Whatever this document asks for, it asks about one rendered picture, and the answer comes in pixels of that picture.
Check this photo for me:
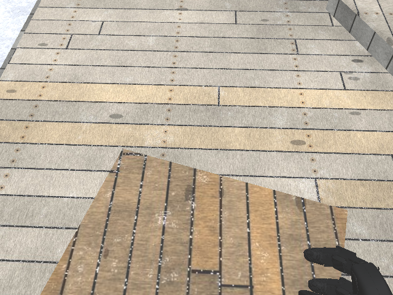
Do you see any robot right hand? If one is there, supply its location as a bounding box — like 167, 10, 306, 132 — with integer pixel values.
298, 246, 393, 295

